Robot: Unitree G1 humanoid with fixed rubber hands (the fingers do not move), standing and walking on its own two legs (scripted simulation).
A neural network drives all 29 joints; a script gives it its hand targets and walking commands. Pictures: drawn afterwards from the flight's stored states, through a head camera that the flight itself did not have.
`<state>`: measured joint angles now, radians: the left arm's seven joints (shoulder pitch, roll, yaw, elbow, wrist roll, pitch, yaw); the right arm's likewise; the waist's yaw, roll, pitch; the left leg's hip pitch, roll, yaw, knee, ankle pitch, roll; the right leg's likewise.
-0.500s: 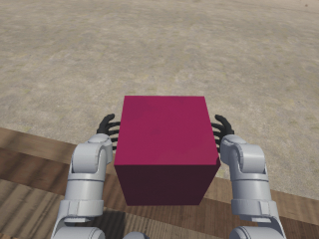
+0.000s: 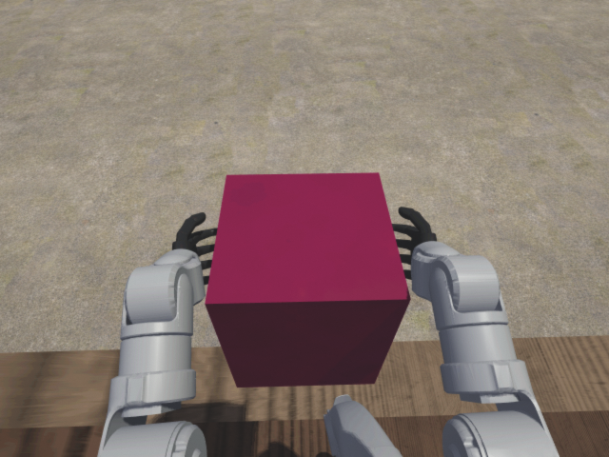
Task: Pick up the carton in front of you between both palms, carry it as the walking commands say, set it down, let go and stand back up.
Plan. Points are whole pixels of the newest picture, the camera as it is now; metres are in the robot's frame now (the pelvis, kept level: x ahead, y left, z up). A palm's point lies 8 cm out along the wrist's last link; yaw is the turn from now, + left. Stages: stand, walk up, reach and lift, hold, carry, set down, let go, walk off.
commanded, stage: carry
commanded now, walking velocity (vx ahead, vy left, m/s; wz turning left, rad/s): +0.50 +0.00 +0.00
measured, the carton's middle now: (304, 285) +0.36 -0.05 +0.00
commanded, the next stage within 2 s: none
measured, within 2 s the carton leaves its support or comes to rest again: neither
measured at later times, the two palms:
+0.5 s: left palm (199, 169) +0.77 +0.14 -0.12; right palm (325, 158) +0.77 -0.16 -0.13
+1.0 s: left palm (231, 127) +1.22 +0.08 -0.34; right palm (314, 118) +1.21 -0.22 -0.33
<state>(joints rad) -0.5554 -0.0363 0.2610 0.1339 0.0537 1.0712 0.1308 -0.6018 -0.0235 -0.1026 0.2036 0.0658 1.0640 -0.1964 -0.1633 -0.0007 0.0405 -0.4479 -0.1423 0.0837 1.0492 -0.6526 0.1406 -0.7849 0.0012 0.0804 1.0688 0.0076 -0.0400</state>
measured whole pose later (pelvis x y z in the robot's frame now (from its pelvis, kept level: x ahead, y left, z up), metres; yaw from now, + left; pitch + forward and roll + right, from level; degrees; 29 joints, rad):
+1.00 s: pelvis +0.86 -0.05 -0.44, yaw -2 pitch +4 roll +1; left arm -0.56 -0.02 0.19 0.12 0.06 1.04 0.14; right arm -0.61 -0.02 -0.15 0.20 0.04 1.01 -0.16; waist -0.03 -0.01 -0.03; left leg -0.43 -0.11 0.02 1.71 -0.80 0.03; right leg -0.46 0.07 -0.10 0.44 -0.05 -0.13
